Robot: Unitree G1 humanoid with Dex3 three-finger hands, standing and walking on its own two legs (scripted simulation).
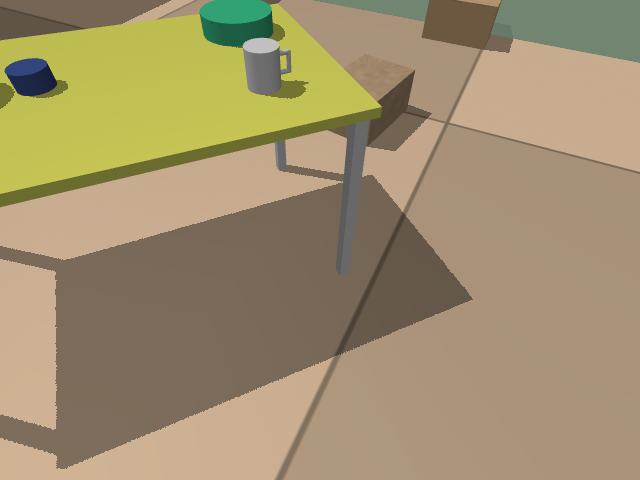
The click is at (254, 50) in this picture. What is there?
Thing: mug
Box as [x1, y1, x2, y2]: [243, 38, 290, 94]
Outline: 250,39 243,44 248,88 252,92 259,94 272,93 280,88 280,75 282,73 290,71 290,51 289,49 280,51 278,43 272,39
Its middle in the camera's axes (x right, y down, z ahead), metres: -0.13 -0.45 +1.02
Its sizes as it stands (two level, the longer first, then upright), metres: 0.124 0.090 0.107
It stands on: a support 0.73 m high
